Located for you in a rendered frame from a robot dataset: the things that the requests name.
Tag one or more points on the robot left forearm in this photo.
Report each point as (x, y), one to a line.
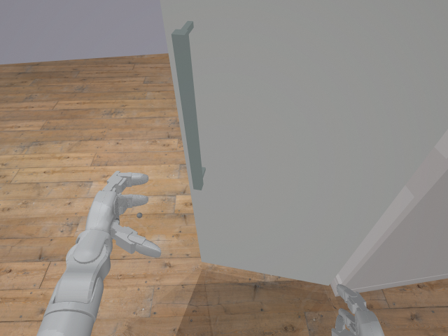
(74, 304)

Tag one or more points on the fridge door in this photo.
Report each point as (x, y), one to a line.
(312, 116)

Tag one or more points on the handle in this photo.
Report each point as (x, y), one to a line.
(181, 46)

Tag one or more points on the robot left hand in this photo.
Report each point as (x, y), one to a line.
(109, 204)

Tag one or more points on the robot right hand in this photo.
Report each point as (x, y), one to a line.
(364, 323)

